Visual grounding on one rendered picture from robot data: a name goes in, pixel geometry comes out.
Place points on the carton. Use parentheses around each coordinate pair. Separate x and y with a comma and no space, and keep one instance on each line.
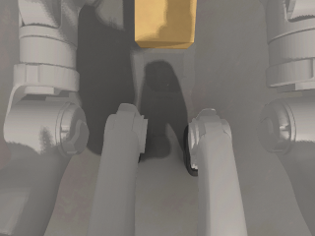
(165,24)

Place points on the robot left upper arm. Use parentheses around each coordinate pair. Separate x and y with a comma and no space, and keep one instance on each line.
(42,136)

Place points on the robot right forearm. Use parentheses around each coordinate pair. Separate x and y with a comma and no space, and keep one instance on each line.
(290,26)

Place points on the robot right upper arm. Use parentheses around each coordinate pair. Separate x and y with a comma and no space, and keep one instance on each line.
(287,128)

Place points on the robot left forearm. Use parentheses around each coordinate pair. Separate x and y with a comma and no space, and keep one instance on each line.
(48,34)

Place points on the robot left shin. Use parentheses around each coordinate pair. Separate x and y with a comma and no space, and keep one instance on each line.
(109,125)

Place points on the right robot foot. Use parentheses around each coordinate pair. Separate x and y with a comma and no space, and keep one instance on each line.
(192,171)

